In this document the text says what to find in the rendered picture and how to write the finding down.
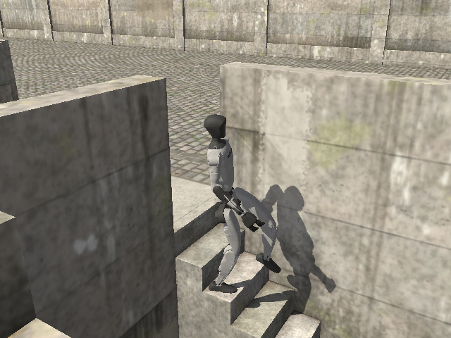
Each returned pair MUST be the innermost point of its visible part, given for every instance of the robot right forearm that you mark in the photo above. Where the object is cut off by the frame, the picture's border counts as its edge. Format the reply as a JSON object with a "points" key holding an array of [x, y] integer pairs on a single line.
{"points": [[218, 191]]}

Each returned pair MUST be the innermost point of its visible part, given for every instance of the robot left foot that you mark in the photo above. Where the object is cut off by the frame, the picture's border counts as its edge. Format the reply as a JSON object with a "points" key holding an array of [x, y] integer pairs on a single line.
{"points": [[271, 265]]}

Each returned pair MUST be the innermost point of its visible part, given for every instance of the robot right upper arm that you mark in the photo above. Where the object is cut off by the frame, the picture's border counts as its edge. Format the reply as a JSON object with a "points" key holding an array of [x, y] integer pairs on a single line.
{"points": [[214, 162]]}

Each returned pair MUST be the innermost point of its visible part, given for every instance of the robot left shin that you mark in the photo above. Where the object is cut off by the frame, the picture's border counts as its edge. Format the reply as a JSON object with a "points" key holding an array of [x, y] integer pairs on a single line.
{"points": [[269, 242]]}

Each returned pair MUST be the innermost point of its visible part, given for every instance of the robot right hand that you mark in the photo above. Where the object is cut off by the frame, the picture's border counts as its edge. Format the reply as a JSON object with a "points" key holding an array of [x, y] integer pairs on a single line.
{"points": [[249, 219]]}

